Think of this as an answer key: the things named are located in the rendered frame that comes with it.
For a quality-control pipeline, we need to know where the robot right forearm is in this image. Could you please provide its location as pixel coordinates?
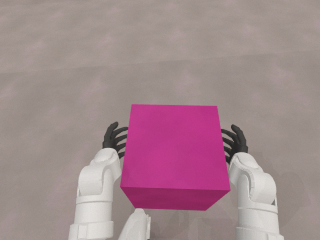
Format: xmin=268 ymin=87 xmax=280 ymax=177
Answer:
xmin=228 ymin=152 xmax=284 ymax=240

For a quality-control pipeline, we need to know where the robot left shin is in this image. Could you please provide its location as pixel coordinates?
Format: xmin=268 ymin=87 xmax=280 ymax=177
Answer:
xmin=134 ymin=208 xmax=148 ymax=240

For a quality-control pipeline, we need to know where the left robot thigh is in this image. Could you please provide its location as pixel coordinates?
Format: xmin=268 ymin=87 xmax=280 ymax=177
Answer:
xmin=118 ymin=212 xmax=151 ymax=240

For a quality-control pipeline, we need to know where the robot left forearm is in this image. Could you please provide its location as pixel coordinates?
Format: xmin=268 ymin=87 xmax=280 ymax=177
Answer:
xmin=68 ymin=148 xmax=122 ymax=240

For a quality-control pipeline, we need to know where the left robot hand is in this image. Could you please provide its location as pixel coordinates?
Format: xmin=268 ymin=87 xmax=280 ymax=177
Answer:
xmin=102 ymin=121 xmax=128 ymax=159

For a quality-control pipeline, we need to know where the carton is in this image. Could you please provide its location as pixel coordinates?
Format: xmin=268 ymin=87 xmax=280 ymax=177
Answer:
xmin=120 ymin=104 xmax=231 ymax=211

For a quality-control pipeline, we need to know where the right robot hand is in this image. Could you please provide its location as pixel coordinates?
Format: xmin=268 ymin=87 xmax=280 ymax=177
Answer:
xmin=221 ymin=124 xmax=248 ymax=165

